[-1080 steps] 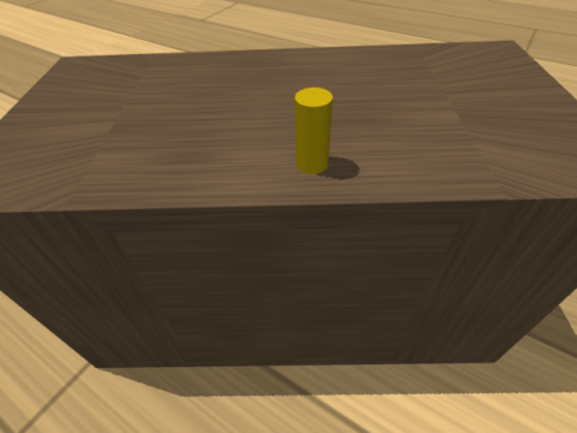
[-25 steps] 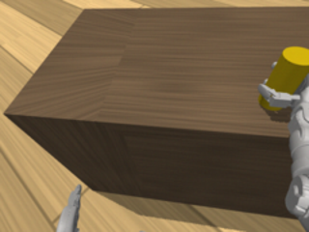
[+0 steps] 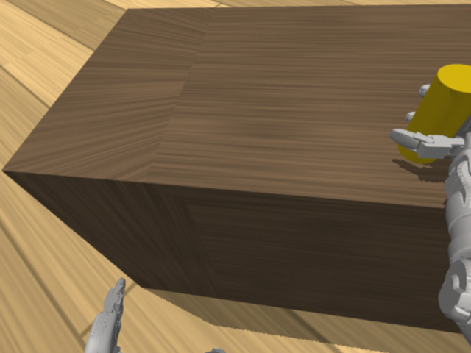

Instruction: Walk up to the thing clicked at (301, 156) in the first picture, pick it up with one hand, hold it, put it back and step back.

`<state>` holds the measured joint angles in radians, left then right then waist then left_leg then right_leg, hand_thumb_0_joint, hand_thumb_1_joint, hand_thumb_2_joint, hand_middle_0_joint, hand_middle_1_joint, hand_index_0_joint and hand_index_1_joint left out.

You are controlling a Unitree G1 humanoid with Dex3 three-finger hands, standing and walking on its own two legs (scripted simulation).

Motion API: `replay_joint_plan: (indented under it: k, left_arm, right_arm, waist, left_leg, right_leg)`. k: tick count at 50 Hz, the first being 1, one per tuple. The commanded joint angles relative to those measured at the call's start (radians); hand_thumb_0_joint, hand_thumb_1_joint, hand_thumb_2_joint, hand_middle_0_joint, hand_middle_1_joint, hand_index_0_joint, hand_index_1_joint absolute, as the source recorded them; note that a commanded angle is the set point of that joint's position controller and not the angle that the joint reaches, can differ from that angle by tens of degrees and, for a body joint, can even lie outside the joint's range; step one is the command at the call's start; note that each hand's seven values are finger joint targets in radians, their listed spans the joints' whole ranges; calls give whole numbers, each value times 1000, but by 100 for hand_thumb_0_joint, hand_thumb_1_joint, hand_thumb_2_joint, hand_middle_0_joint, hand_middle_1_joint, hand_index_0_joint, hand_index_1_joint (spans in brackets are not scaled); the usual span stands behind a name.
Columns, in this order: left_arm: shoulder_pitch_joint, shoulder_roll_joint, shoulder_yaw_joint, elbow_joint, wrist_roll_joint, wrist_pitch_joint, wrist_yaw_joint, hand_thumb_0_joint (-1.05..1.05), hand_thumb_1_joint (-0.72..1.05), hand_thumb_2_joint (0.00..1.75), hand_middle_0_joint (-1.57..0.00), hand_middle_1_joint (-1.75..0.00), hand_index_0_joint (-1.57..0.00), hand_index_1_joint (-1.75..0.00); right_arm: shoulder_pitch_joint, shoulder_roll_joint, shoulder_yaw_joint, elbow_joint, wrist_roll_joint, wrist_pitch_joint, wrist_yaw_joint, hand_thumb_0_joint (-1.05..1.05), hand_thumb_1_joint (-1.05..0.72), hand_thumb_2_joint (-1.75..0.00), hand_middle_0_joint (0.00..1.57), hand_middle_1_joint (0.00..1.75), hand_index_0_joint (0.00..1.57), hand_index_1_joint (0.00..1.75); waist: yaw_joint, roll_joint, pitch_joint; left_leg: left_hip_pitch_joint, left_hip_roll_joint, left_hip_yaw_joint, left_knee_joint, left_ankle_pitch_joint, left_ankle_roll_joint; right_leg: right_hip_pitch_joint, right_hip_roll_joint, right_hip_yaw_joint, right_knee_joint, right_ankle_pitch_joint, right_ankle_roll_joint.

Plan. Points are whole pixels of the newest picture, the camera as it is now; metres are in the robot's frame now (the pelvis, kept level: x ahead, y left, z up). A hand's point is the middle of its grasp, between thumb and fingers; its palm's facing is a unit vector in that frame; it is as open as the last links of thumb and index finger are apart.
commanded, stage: open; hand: right
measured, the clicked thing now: (437, 118) +0.48 -0.24 +0.14
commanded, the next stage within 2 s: withdraw in 0.14 s
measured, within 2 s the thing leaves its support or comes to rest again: neither
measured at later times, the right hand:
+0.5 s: hand (450, 104) +0.49 -0.25 +0.16, palm faces +0.29 +0.96 +0.00, open 16.6 cm
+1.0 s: hand out of the picture +0.44 -0.37 +0.24, palm faces +0.51 +0.81 -0.28, open 17.5 cm
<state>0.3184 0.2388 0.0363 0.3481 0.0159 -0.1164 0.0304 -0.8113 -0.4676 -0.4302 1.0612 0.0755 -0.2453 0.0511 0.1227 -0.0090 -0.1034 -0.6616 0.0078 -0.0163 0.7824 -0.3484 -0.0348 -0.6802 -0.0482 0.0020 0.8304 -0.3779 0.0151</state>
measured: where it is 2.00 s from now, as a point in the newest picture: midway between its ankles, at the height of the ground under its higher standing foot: outside the picture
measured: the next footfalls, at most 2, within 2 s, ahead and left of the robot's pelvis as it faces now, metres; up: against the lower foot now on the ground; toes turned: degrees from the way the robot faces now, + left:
none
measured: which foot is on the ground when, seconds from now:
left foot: down 0.00-1.00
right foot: down 0.00-1.00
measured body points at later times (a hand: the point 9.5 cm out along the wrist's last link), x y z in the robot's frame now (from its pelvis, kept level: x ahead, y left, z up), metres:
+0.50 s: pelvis +0.01 +0.00 +0.01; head +0.07 +0.00 +0.45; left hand +0.15 +0.27 -0.05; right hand +0.47 -0.30 +0.16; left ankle +0.02 +0.14 -0.70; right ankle +0.01 -0.13 -0.70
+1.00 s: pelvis +0.02 +0.00 +0.02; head +0.06 +0.01 +0.47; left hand +0.16 +0.26 -0.06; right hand +0.40 -0.41 +0.26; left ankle +0.02 +0.14 -0.70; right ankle +0.01 -0.13 -0.70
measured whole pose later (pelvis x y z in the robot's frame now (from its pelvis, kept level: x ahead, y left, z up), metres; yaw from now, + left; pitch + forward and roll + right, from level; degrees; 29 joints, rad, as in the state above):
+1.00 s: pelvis +0.02 +0.00 +0.02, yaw -1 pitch +8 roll +0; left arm 0.35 0.26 0.04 0.43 -0.04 -0.08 -0.01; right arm -0.77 -0.75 -0.48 0.89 -0.02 0.00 0.09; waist 0.02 -0.03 -0.07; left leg -0.45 0.02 -0.01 0.62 -0.32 -0.03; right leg -0.46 -0.03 0.00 0.64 -0.33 0.02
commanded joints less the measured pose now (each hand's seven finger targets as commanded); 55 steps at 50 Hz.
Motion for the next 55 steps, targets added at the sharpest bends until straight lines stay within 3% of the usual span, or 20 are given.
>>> replay_joint_plan:
  k: [1,3,9,13,17,22,23,27,28,29,31,33,37,38,40,43,46,51,52,55]
  left_arm:
    - [-34,151,70,-192,-3,-47,13,0,-55,6,-5,-5,-5,-5]
    - [-10,158,79,-171,1,-44,16,0,-55,6,-5,-5,-4,-5]
    - [-14,152,72,-192,-6,-40,16,0,-55,6,-5,-5,-4,-6]
    - [-8,132,54,-169,-5,-37,15,0,-53,4,-6,-5,-6,-5]
    - [-22,165,75,-213,-8,-35,24,0,-53,4,-6,-5,-5,-5]
    - [12,162,71,-145,-13,-20,26,0,-53,4,-5,-5,-5,-5]
    - [-13,140,43,-149,-17,-20,24,0,-53,4,-5,-5,-5,-5]
    - [-60,157,43,-127,-29,-20,31,0,-53,4,-5,-4,-5,-5]
    - [-88,131,19,-134,-34,-24,32,0,-54,4,-5,-4,-5,-5]
    - [-89,153,31,-170,-38,-28,39,0,-54,4,-5,-4,-5,-5]
    - [5,150,31,-63,-44,-18,42,0,-53,3,-5,-4,-5,-4]
    - [-59,126,-1,-113,-47,-30,39,0,-53,3,-5,-4,-5,-4]
    - [-8,152,13,-91,-56,-40,42,0,-56,7,-6,-4,-5,-5]
    - [-37,119,-2,-124,-51,-36,22,0,-53,5,-5,-5,-5,-5]
    - [47,160,55,-92,-56,-28,10,0,-53,5,-5,-5,-5,-5]
    - [62,158,64,-83,-55,-14,-12,0,-52,5,-5,-5,-5,-5]
    - [19,159,82,-63,-61,-10,-28,0,-52,6,-6,-6,-6,-5]
    - [-80,136,39,-68,-65,-9,-36,0,-53,6,-6,-5,-6,-5]
    - [-97,117,32,-76,-67,-8,-34,0,-53,6,-6,-5,-6,-5]
    - [-44,199,109,-73,-66,-10,-16,0,-53,6,-6,-5,-6,-5]
  right_arm:
    - [-482,-272,-23,-276,12,-66,-2,0,44,-23,66,45,66,45]
    - [-427,-232,-8,-191,11,-59,2,0,45,-21,59,41,59,41]
    - [-452,-273,-32,-258,17,-62,6,0,45,-17,38,28,38,28]
    - [-442,-230,-9,-235,17,-58,9,0,49,-18,20,21,20,21]
    - [-523,-338,-47,-344,12,-61,5,0,48,-13,15,15,15,15]
    - [-551,-398,-69,-381,15,-19,2,0,51,-4,9,6,8,6]
    - [-555,-394,-61,-384,13,-7,3,0,53,-3,8,6,8,6]
    - [-548,-418,-65,-346,19,59,27,0,56,-3,7,5,6,5]
    - [-567,-401,-34,-368,19,76,42,0,57,-3,6,5,6,5]
    - [-563,-461,-69,-363,20,98,50,0,56,-3,6,5,6,5]
    - [-460,-446,-66,-264,33,155,84,0,57,-3,6,5,6,5]
    - [-505,-427,-46,-310,44,194,117,0,59,-4,5,5,5,5]
    - [-445,-427,-40,-251,57,274,181,0,54,-5,6,6,6,6]
    - [-439,-554,-20,-299,-53,228,130,0,56,-4,6,6,6,6]
    - [-419,-502,-9,-272,-43,221,102,0,58,-4,6,6,6,6]
    - [-432,-610,-50,-362,-77,203,66,0,58,-3,6,6,6,6]
    - [-363,-652,-93,-389,-91,187,26,0,57,-4,6,5,5,5]
    - [-302,-670,-137,-461,-99,145,-32,0,53,-5,6,5,5,5]
    - [-331,-622,-95,-548,-95,132,-36,0,54,-5,6,5,5,5]
    - [-113,-608,-130,-557,-85,125,-53,0,51,-5,6,5,5,5]
  waist:
    - [3,-96,-426]
    - [16,-63,-383]
    - [1,-52,-416]
    - [9,-72,-395]
    - [-1,-95,-495]
    - [-22,-159,-459]
    - [-41,-153,-462]
    - [-53,-123,-444]
    - [-55,-126,-449]
    - [-62,-115,-477]
    - [-60,-78,-350]
    - [-68,-64,-355]
    - [-55,3,-265]
    - [-86,34,-229]
    - [-51,12,-204]
    - [-80,-41,-247]
    - [-106,-76,-264]
    - [-140,-144,-378]
    - [-140,-160,-403]
    - [-132,-135,-372]
  left_leg:
    - [139,-37,42,-81,255,33]
    - [125,-42,52,-78,252,33]
    - [187,-29,31,-81,287,25]
    - [143,-34,36,-75,280,29]
    - [215,-29,33,-78,312,28]
    - [235,-27,40,-105,354,34]
    - [268,-22,38,-107,366,34]
    - [296,-26,47,-135,344,34]
    - [298,-26,51,-140,353,34]
    - [326,-26,53,-146,363,32]
    - [303,-28,62,-164,346,30]
    - [340,-17,47,-181,355,23]
    - [319,-12,40,-206,363,16]
    - [300,-10,45,-213,350,12]
    - [265,-17,52,-221,304,21]
    - [294,-12,50,-223,320,23]
    - [320,-7,44,-227,312,25]
    - [373,-15,55,-210,379,41]
    - [382,-15,53,-211,393,43]
    - [374,-20,68,-217,399,43]
  right_leg:
    - [284,17,1,-101,272,-17]
    - [273,14,6,-100,285,-15]
    - [250,26,-11,-85,267,-26]
    - [263,22,-5,-87,282,-22]
    - [302,26,-8,-89,305,-21]
    - [349,28,-9,-111,395,-11]
    - [342,31,-13,-119,390,-12]
    - [358,26,-7,-158,377,-10]
    - [380,24,-7,-160,405,-8]
    - [402,23,-7,-166,423,-8]
    - [359,25,-8,-186,397,-12]
    - [342,34,-20,-200,360,-22]
    - [336,39,-24,-225,343,-35]
    - [327,41,-35,-226,339,-30]
    - [369,37,-33,-244,317,-25]
    - [396,41,-39,-240,346,-23]
    - [396,49,-43,-247,335,-21]
    - [455,35,-28,-236,485,2]
    - [478,36,-30,-236,501,1]
    - [513,31,-27,-240,535,4]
